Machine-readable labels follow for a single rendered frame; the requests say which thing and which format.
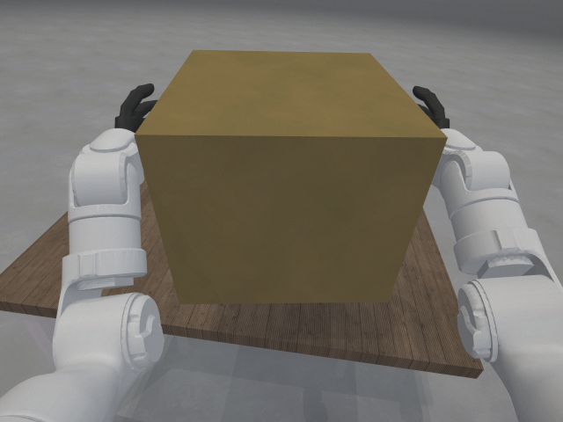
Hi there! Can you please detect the table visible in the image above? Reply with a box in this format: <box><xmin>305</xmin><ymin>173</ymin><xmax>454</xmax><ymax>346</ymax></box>
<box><xmin>0</xmin><ymin>172</ymin><xmax>484</xmax><ymax>379</ymax></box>

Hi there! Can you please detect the right robot upper arm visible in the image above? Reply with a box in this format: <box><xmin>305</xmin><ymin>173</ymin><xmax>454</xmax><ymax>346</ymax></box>
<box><xmin>457</xmin><ymin>274</ymin><xmax>563</xmax><ymax>422</ymax></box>

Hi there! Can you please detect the carton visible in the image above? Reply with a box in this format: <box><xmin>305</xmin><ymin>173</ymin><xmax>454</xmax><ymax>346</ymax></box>
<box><xmin>134</xmin><ymin>50</ymin><xmax>448</xmax><ymax>304</ymax></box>

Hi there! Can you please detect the left robot forearm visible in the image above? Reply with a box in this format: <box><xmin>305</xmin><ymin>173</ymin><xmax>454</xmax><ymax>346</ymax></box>
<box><xmin>53</xmin><ymin>128</ymin><xmax>147</xmax><ymax>367</ymax></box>

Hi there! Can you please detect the left robot upper arm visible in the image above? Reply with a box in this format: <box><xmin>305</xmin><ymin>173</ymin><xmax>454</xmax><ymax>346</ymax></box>
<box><xmin>0</xmin><ymin>292</ymin><xmax>165</xmax><ymax>422</ymax></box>

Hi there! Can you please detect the right robot forearm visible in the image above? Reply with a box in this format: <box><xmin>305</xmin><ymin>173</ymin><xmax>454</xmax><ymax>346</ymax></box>
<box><xmin>431</xmin><ymin>128</ymin><xmax>563</xmax><ymax>294</ymax></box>

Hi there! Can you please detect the robot left hand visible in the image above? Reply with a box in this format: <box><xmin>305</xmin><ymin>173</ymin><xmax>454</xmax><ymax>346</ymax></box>
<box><xmin>114</xmin><ymin>84</ymin><xmax>157</xmax><ymax>133</ymax></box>

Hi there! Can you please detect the robot right hand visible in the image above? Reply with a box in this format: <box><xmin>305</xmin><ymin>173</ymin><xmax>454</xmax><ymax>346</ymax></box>
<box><xmin>413</xmin><ymin>86</ymin><xmax>450</xmax><ymax>129</ymax></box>

